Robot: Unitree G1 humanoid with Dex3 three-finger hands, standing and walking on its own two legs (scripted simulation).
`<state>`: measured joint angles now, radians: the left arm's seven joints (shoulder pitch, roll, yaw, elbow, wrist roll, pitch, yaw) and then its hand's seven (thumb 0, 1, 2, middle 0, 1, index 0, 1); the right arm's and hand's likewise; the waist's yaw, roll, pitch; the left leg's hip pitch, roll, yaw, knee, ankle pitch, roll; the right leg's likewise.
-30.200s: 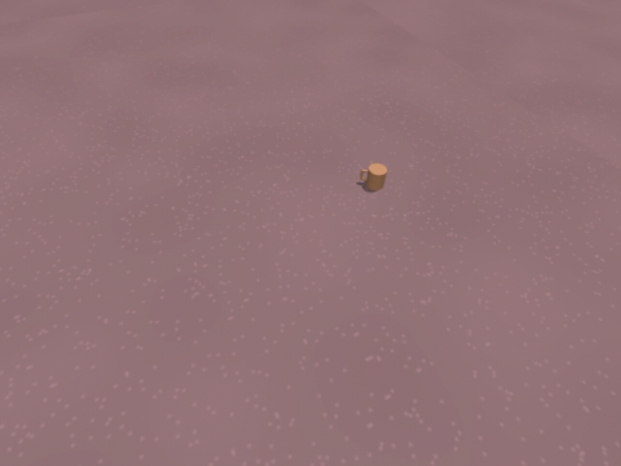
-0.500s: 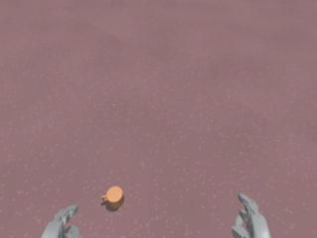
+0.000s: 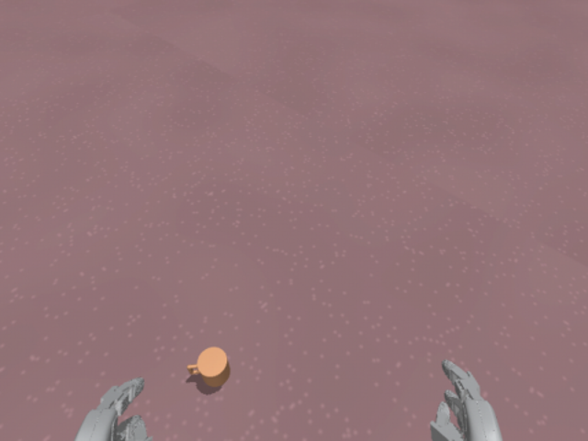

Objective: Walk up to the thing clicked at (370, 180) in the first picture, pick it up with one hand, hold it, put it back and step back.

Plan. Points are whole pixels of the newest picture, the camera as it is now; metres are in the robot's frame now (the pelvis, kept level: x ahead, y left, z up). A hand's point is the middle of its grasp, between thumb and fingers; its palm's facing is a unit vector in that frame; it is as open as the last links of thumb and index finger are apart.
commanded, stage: home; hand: left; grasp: from above
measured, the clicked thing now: (208, 367) +0.46 +0.22 -0.67
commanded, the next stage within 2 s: stand in 0.36 s
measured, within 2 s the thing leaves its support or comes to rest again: neither
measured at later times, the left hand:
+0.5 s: hand out of the picture +0.16 +0.18 -0.06, palm faces +0.03 -0.97 -0.24, open 7.4 cm
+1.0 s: hand out of the picture +0.04 +0.23 -0.11, palm faces +0.06 -0.95 -0.32, open 7.4 cm
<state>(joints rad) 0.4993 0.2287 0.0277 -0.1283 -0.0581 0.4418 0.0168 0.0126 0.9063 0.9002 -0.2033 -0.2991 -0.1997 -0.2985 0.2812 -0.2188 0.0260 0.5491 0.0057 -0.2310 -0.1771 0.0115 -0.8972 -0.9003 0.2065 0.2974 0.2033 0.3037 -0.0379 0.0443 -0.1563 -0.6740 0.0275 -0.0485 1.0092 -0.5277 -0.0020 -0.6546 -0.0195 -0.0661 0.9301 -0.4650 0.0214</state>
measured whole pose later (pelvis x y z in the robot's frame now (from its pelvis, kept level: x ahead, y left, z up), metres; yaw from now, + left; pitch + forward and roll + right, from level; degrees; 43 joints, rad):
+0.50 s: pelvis +0.00 +0.00 +0.00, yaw +0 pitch +8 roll -2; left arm 0.42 0.24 0.01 0.01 -0.01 0.32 0.03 0.01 0.90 0.90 -0.21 -0.30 -0.20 -0.30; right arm 0.25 -0.23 0.01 0.60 -0.05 -0.19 -0.15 0.01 -0.90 -0.90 0.21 0.30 0.20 0.30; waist -0.02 0.03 -0.09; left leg -0.61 0.02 -0.05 0.99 -0.52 0.00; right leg -0.60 -0.03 -0.06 0.92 -0.46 0.02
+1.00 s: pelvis +0.00 +0.00 +0.06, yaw +1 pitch -2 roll +0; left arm 0.22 0.27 0.04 1.02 0.03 0.02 0.03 0.01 0.91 0.90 -0.21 -0.30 -0.20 -0.30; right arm 0.18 -0.27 -0.04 1.03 -0.04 -0.01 -0.03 0.01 -0.90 -0.90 0.21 0.30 0.20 0.30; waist 0.03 0.01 0.06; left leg -0.16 -0.02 -0.02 0.49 -0.29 0.01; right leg -0.17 -0.06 -0.05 0.49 -0.27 0.04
